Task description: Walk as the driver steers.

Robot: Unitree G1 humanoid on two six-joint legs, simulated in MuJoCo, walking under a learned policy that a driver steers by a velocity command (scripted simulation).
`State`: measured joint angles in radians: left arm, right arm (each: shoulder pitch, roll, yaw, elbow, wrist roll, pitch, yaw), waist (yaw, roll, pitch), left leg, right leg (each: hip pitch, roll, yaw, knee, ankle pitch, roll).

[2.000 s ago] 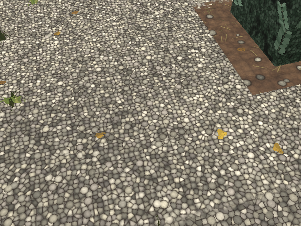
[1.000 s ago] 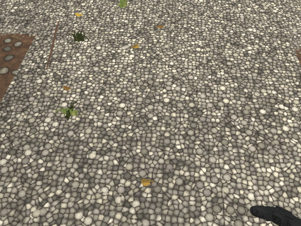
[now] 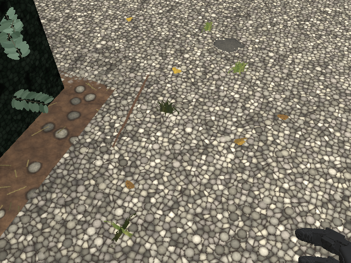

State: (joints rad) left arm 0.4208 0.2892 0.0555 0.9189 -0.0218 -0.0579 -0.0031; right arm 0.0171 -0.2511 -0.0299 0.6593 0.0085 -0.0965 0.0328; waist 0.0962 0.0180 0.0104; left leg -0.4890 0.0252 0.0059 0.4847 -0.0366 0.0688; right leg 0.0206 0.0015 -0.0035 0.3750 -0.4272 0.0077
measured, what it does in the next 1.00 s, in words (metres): walks ahead: right foot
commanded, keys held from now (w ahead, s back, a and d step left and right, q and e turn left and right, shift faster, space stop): no key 1.00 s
